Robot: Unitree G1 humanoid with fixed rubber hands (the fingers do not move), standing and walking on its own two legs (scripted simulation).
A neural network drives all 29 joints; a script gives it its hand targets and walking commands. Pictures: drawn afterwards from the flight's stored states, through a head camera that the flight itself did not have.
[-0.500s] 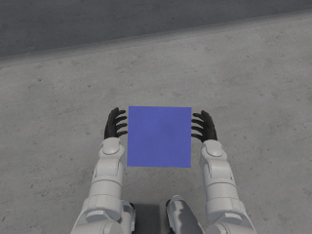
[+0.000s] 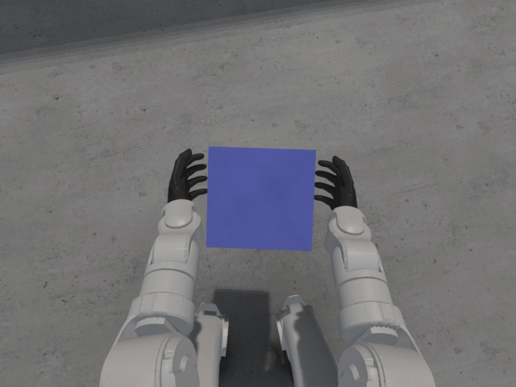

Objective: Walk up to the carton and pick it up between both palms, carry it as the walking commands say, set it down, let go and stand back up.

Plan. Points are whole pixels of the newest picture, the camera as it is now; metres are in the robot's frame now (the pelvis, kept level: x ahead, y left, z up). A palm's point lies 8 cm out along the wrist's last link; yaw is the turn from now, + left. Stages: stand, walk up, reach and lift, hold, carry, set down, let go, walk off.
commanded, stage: set down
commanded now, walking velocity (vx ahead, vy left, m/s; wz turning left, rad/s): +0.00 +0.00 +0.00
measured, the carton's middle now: (260, 195) +0.44 -0.03 -0.17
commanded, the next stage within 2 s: none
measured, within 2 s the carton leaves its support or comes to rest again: neither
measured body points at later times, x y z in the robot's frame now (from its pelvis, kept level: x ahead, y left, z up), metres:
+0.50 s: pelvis -0.01 +0.01 -0.07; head +0.24 -0.01 +0.30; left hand +0.46 +0.09 -0.16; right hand +0.43 -0.16 -0.16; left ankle +0.07 +0.14 -0.59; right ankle +0.06 -0.13 -0.59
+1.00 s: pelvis -0.03 +0.00 -0.14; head +0.27 -0.02 +0.20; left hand +0.48 +0.09 -0.25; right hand +0.46 -0.17 -0.26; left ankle +0.07 +0.14 -0.59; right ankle +0.06 -0.13 -0.59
